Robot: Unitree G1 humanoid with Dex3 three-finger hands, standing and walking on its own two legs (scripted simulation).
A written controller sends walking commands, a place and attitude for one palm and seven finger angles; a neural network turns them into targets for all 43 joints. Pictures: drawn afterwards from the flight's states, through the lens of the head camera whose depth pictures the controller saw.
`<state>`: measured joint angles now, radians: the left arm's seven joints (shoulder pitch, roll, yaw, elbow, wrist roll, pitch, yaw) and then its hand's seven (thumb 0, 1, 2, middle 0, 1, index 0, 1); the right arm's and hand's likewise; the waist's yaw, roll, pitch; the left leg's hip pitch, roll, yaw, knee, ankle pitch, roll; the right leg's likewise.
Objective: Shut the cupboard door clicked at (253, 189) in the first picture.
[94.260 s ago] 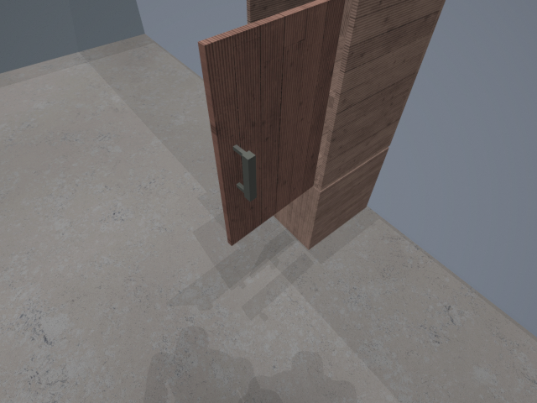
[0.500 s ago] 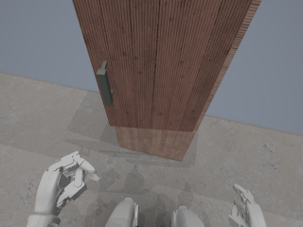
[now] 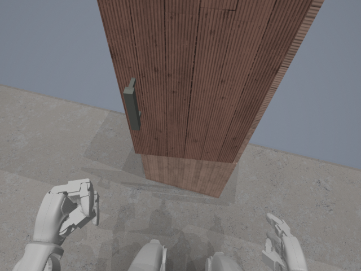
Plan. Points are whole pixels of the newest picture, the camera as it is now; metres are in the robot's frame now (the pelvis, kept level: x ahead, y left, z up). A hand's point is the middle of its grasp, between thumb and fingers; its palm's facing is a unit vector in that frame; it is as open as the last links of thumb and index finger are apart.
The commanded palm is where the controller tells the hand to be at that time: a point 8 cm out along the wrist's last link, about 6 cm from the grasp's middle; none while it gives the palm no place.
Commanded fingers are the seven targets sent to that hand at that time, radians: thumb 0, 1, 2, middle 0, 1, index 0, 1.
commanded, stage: raise the hand and make a fist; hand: left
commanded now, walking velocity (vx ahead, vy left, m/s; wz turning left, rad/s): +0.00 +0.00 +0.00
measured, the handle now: (134, 105) +0.49 +0.17 +0.05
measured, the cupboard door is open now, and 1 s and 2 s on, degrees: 10 10 10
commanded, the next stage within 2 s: bring the fist close to the handle in 0.40 s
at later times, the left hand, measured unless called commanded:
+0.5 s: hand (98, 211) +0.22 +0.18 +0.05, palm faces -0.01 -1.00 -0.04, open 3.1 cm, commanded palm +0.20 +0.23 +0.05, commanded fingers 0.00 0.90 0.90 -1.30 -1.50 -1.30 -1.50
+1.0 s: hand (121, 174) +0.29 +0.15 +0.06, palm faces -0.04 -1.00 -0.02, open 3.1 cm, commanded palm +0.28 +0.21 +0.05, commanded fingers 0.00 0.90 0.90 -1.30 -1.50 -1.30 -1.50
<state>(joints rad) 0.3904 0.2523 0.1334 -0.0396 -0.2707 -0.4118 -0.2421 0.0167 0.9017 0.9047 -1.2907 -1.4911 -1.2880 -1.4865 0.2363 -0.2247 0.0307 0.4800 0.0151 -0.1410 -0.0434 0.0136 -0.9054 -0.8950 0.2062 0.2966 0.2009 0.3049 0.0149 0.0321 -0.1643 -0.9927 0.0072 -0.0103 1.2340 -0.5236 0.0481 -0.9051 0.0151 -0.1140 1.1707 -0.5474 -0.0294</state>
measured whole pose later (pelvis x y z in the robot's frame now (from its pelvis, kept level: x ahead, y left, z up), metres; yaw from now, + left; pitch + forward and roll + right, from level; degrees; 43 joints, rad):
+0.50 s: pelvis +0.00 -0.01 +0.00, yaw +0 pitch +16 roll -3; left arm 0.39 0.25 0.13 -0.02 -0.28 -0.42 -0.25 0.02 0.90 0.90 -1.30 -1.50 -1.30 -1.50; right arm 0.24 -0.24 0.02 0.49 0.02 -0.14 -0.05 0.01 -0.91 -0.90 0.20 0.30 0.20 0.30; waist 0.01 0.03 -0.17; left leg -0.99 0.01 0.00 1.22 -0.52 0.04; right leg -0.91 0.02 -0.11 1.18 -0.55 -0.04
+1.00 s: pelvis +0.00 -0.01 +0.01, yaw +0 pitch +17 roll -2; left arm 0.09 0.22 0.10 0.18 -0.23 -0.38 -0.18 0.02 0.90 0.90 -1.30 -1.50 -1.30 -1.50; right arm 0.25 -0.25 0.02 0.53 0.02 -0.11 -0.04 0.01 -0.91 -0.90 0.20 0.30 0.20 0.30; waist -0.01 0.03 -0.16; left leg -0.97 0.01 0.01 1.19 -0.51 0.04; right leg -0.90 0.02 -0.09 1.15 -0.54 -0.04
